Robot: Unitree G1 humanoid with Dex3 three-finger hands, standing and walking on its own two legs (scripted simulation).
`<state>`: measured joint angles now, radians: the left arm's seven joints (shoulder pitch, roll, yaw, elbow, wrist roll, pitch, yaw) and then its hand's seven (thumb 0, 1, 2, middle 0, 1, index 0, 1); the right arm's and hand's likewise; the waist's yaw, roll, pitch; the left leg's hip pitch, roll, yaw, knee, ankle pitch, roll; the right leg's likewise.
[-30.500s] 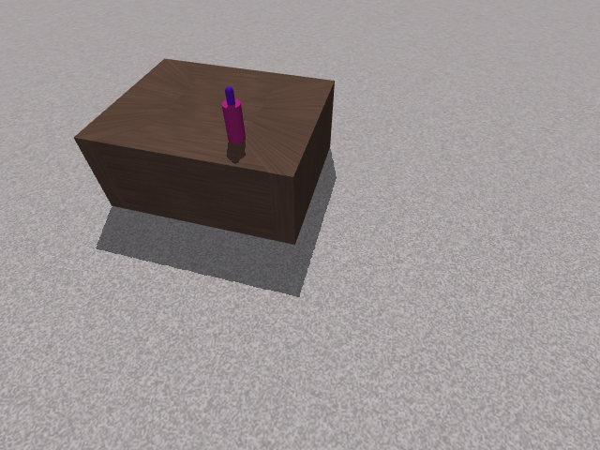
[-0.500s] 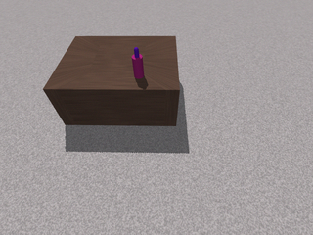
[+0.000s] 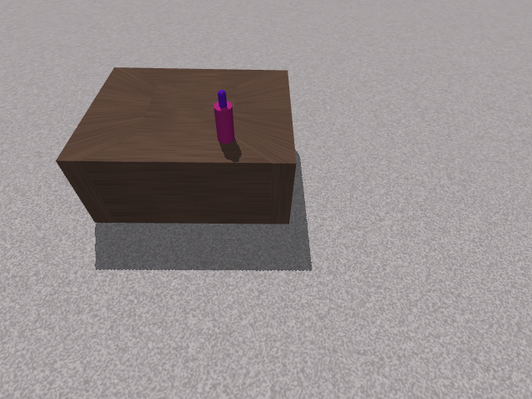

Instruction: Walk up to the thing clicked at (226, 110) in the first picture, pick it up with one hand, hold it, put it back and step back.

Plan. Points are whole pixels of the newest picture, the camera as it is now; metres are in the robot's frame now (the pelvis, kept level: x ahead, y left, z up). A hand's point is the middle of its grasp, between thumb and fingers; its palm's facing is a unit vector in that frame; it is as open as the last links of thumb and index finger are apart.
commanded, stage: step back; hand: left
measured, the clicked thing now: (223, 115) +1.12 +0.19 -0.27
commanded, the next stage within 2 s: stand in 0.28 s
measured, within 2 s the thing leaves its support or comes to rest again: neither
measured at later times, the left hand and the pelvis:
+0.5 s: hand out of the picture +0.11 +0.25 -0.14, palm faces -0.03 -0.94 -0.35, open 7.4 cm; pelvis +0.01 +0.00 +0.01, yaw -1 degrees
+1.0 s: hand out of the picture +0.06 +0.24 -0.14, palm faces -0.05 -0.94 -0.34, open 7.4 cm; pelvis -0.01 -0.01 +0.02, yaw -1 degrees
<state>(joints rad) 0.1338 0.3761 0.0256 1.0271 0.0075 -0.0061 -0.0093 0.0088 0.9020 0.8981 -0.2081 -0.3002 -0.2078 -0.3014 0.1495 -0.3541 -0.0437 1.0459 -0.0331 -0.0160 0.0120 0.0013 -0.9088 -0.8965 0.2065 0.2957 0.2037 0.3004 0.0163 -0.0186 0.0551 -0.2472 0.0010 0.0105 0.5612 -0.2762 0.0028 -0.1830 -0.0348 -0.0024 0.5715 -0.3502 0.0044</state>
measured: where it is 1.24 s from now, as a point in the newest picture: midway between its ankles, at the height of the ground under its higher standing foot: outside the picture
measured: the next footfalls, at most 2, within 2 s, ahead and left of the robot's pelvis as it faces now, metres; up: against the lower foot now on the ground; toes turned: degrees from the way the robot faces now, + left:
none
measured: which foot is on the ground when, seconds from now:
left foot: down 0.00-1.00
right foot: down 0.00-1.00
